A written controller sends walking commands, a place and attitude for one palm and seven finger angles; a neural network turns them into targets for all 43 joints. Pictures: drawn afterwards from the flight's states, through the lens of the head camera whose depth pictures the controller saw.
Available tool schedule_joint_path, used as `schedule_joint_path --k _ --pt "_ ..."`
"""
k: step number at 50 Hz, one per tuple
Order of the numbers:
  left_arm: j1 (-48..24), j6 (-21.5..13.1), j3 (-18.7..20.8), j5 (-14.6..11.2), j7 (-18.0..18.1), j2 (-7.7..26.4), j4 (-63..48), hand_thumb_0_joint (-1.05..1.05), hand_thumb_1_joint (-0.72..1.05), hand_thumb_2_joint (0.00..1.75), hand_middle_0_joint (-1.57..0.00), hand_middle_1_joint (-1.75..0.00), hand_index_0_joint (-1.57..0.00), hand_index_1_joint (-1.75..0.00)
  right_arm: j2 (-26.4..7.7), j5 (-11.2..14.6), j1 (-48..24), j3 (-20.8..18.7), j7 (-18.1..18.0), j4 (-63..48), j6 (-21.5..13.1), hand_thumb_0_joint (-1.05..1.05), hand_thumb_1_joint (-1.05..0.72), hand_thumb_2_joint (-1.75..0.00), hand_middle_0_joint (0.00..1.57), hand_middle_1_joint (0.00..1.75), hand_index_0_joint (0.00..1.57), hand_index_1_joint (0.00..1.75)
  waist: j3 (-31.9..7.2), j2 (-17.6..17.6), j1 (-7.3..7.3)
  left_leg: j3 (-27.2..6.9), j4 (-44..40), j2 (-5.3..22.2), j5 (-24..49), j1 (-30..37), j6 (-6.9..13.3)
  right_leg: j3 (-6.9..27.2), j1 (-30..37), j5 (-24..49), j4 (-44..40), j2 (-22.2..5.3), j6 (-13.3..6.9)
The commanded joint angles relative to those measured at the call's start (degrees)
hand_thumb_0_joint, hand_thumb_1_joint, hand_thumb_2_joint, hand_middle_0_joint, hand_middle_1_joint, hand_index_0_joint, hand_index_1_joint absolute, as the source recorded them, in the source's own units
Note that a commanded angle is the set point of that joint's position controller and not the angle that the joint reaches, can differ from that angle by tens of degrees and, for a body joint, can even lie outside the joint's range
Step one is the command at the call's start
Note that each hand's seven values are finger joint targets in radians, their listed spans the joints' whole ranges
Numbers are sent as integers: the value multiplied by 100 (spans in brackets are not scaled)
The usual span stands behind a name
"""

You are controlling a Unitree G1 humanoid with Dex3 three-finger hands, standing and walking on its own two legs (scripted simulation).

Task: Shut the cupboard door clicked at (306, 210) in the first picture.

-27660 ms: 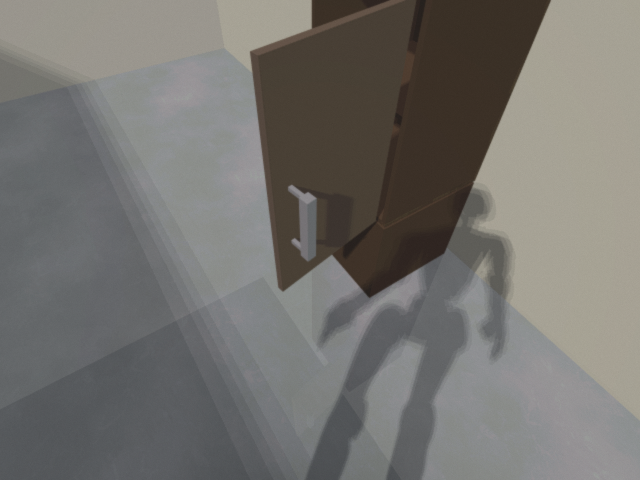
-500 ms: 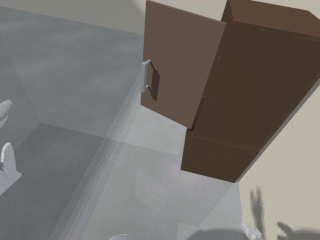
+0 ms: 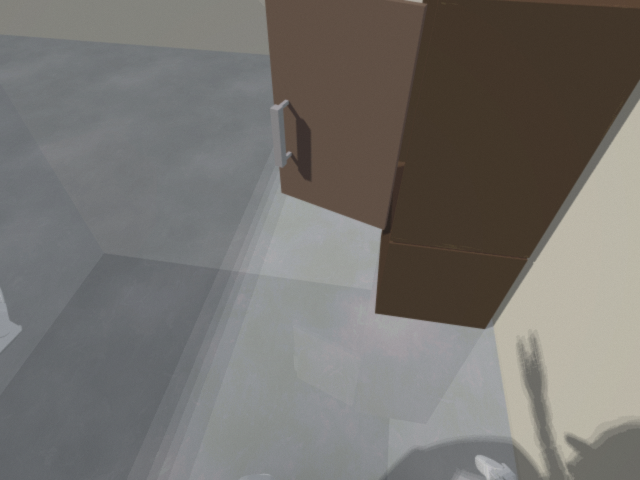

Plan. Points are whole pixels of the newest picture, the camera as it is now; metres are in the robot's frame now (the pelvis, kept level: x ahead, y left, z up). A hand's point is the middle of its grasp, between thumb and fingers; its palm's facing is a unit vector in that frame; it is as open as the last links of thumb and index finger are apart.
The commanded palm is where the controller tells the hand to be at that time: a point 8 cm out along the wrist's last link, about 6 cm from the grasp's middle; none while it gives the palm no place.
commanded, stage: stop stepping back and stand still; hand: left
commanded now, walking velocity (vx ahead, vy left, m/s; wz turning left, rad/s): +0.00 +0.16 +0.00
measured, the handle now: (283, 134) +0.97 +0.16 -0.10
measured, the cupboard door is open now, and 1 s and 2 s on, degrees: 71 71 71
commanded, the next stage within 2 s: let the arm hang, fingers relaxed in 0.76 s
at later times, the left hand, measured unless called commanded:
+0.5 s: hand (30, 279) +0.24 +0.29 +0.19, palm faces +0.40 -0.72 -0.56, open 7.4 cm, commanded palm +0.19 +0.32 +0.18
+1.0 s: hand (124, 358) +0.26 +0.27 +0.01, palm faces +0.11 -0.88 -0.47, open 7.4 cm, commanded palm none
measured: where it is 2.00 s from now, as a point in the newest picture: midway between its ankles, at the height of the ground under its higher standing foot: outside the picture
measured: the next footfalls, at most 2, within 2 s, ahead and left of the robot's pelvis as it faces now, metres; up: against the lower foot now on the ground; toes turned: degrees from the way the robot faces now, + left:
left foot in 0.20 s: +0.13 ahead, +0.12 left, +0.00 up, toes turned +6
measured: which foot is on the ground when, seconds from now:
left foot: up 0.00-0.18, down 0.20-1.00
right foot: down 0.00-1.00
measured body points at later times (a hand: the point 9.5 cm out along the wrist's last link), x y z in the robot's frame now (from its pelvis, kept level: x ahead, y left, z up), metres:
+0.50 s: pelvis +0.04 +0.02 +0.00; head +0.07 +0.02 +0.45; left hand +0.22 +0.32 +0.22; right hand +0.21 -0.19 -0.09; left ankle +0.09 +0.12 -0.73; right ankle +0.00 -0.09 -0.73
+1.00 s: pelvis +0.04 +0.03 +0.00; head +0.04 +0.00 +0.45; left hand +0.25 +0.32 +0.04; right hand +0.21 -0.24 -0.11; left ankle +0.09 +0.12 -0.73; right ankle +0.00 -0.09 -0.73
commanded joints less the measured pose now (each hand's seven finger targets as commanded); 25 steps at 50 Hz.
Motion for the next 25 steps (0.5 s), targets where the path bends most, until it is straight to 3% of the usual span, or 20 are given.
schedule_joint_path --k 1,3,6,8,9,10,11,12,13,14,16,17,18,20,21,23,25 --pt "-290 -176 264 -69 109 483 23 0 90 90 -20 -30 -20 -30 -632 105 -616 -256 -129 -1019 -304 0 -90 -90 20 30 20 30 83 -1002 -100 180 -428 53 462 -431 -1 1374 606 3484 -856 -1550 -593" --pt "-798 -222 -30 -53 109 392 -282 0 90 90 -20 -30 -20 -30 -613 123 -851 -234 -173 -1090 -383 0 -90 -90 20 30 20 30 206 -1094 -35 427 -1252 -63 694 306 70 948 269 3051 -872 -1389 -418" --pt "-1322 -260 -165 2 126 512 -975 0 90 90 -20 -30 -20 -30 -683 102 -893 -301 -218 -1179 -562 0 -90 -90 20 30 20 30 288 -1269 -15 558 -1909 -194 1147 1114 137 870 -91 2432 -933 -1292 -284" --pt "-1325 -329 42 -4 150 763 -1599 0 90 90 -20 -30 -20 -30 -762 101 -807 -368 -260 -1227 -625 0 -90 -90 20 30 20 30 124 -627 -76 365 -2629 -129 1663 1880 183 754 -270 2103 -449 -1159 -177" --pt "-1229 -374 184 -16 153 863 -1903 0 90 90 -20 -30 -20 -30 -852 117 -749 -414 -272 -1293 -643 0 -90 -90 20 30 20 30 -44 120 -110 -54 -2947 126 2068 2331 301 691 -466 1871 125 -949 -7" --pt "-1094 -423 381 -15 181 973 -2211 0 90 90 -20 -30 -20 -30 -958 123 -754 -450 -261 -1387 -632 0 -90 -90 20 30 20 30 -319 1152 -46 -842 -3114 728 2628 2724 526 457 -797 1017 730 -484 208" --pt "-973 -485 503 0 205 1025 -2347 0 90 90 -20 -30 -20 -30 -909 115 -743 -422 -214 -1452 -642 0 -90 -90 20 30 20 30 -428 1698 2 -1418 -3452 1163 2832 2710 742 363 -933 -358 1081 -170 282" --pt "-589 -512 813 2 218 1246 -2170 0 90 90 -20 -30 -20 -30 -791 52 -697 -383 -196 -1380 -689 0 -90 -90 20 30 20 30 -479 1871 31 -1654 -3716 1266 2762 2667 818 445 -1029 -812 1369 -72 265" --pt "-504 -498 818 -26 188 1211 -2259 0 90 90 -20 -30 -20 -30 -675 3 -749 -307 -173 -1377 -699 0 -90 -90 20 30 20 30 -453 1997 -11 -1729 -3979 1333 2226 2302 789 489 -843 -871 1583 -147 260" --pt "-476 -500 941 -40 181 1247 -2228 0 90 90 -20 -30 -20 -30 -657 -7 -745 -280 -152 -1350 -711 0 -90 -90 20 30 20 30 -404 1806 14 -1595 -4086 1311 1794 1971 736 509 -607 -848 1422 -181 270" --pt "-96 -490 975 -108 160 1038 -1953 0 90 90 -20 -30 -20 -30 -670 64 -660 -268 -93 -1357 -724 0 -90 -90 20 30 20 30 -524 1535 -2 -917 -3762 1107 1711 1853 586 386 -189 -336 389 -147 276" --pt "284 -429 1033 -147 130 982 -1680 0 90 90 -20 -30 -20 -30 -687 102 -576 -274 -65 -1361 -733 0 -90 -90 20 30 20 30 -667 1197 -24 -604 -3567 956 1761 1915 448 265 39 57 -173 -90 302" --pt "414 -380 835 -178 89 774 -1596 0 90 90 -20 -30 -20 -30 -691 155 -585 -263 -59 -1424 -692 0 -90 -90 20 30 20 30 -696 927 -78 -453 -3405 828 1703 1716 347 264 341 545 -580 -76 315" --pt "555 -260 817 -239 52 700 -1176 0 90 90 -20 -30 -20 -30 -741 170 -570 -271 -59 -1419 -608 0 -90 -90 20 30 20 30 -677 278 -144 -311 -3251 633 1349 1329 187 605 602 1201 -733 -243 237" --pt "538 -206 817 -269 45 691 -999 0 90 90 -20 -30 -20 -30 -759 164 -591 -271 -67 -1410 -587 0 -90 -90 20 30 20 30 -667 152 -148 -300 -3262 583 1245 1291 150 725 549 1391 -693 -329 209" --pt "606 -47 558 -289 18 480 -754 0 90 90 -20 -30 -20 -30 -780 212 -556 -296 -80 -1369 -504 0 -90 -90 20 30 20 30 -591 -292 -164 -257 -3060 547 1684 1560 137 883 252 1710 -698 -426 186" --pt "428 39 399 -273 4 463 -584 0 90 90 -20 -30 -20 -30 -766 211 -578 -257 -122 -1330 -426 0 -90 -90 20 30 20 30 -649 -411 -159 -227 -3005 571 2050 1783 166 906 107 1941 -696 -472 219"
